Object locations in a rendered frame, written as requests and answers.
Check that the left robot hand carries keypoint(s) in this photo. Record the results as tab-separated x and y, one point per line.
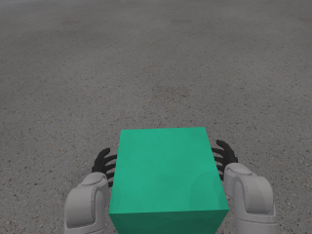
100	162

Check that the left robot forearm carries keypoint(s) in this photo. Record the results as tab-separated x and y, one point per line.
84	206

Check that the right robot hand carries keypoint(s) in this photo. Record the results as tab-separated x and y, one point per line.
227	154

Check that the carton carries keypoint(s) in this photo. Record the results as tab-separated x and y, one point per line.
166	182

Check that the right robot forearm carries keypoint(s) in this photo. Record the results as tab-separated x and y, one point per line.
253	200

